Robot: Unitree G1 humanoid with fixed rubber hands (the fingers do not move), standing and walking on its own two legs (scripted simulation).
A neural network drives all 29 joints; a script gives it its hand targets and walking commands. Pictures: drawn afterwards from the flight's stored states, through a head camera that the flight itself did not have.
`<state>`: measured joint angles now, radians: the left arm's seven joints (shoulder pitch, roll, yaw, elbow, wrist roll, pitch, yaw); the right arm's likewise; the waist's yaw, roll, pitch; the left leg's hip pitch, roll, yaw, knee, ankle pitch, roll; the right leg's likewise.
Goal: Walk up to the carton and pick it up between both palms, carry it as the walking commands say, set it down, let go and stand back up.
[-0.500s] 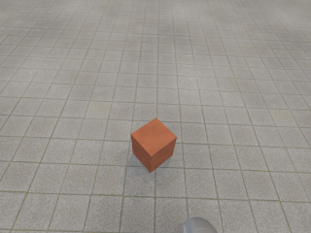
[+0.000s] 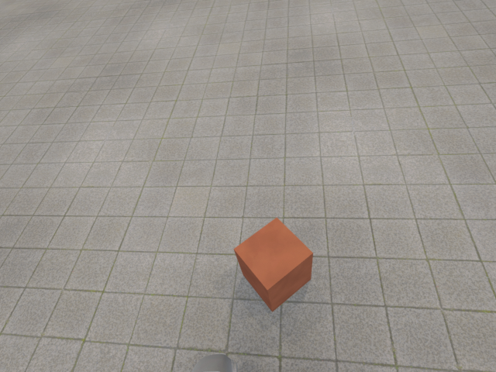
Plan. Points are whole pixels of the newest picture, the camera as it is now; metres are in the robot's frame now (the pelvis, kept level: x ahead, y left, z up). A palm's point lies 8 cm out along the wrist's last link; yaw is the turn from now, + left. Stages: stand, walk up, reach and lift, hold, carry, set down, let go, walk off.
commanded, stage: walk up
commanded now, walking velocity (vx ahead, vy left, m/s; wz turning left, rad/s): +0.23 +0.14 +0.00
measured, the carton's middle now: (274, 265) +0.57 +0.02 -0.66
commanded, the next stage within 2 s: none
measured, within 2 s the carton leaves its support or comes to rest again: neither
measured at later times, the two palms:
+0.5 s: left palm out of the picture +0.01 +0.28 -0.16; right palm out of the picture +0.08 -0.17 -0.15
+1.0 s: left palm out of the picture +0.03 +0.25 -0.16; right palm out of the picture +0.04 -0.19 -0.15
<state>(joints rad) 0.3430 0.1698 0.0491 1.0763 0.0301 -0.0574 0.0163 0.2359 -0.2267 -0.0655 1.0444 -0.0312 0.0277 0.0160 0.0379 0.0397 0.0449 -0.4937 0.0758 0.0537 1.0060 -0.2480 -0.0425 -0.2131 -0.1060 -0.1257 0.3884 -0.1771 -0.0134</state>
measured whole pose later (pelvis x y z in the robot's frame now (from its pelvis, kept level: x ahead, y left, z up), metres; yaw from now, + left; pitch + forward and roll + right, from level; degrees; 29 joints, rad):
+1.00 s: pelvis +0.05 +0.03 -0.01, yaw +1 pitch -2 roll +0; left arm 0.31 0.13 0.02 1.17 0.01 -0.01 0.04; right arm 0.28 -0.14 -0.03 1.16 -0.01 0.00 -0.04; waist -0.01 -0.01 0.04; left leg -0.18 0.04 0.06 0.37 -0.16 -0.01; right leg -0.08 -0.05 -0.06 0.36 -0.25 0.03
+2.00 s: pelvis +0.18 -0.13 -0.02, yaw +25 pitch +0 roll -1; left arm 0.32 0.20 0.05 0.93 0.03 0.04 0.01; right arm 0.17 -0.21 -0.05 0.91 -0.02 0.02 -0.05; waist 0.04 -0.03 0.11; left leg -0.27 0.03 0.08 0.54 -0.27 0.03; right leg -0.42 -0.06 -0.06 1.06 -0.39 0.06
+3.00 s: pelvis +0.23 -0.16 -0.01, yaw +33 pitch -2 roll +1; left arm 0.24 0.21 0.02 1.03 0.01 0.01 0.02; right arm 0.15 -0.20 -0.02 1.00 -0.01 0.00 -0.02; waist 0.01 -0.01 0.05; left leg -0.14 0.03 0.07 0.42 -0.24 -0.01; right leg -0.16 -0.02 -0.04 0.45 -0.25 -0.01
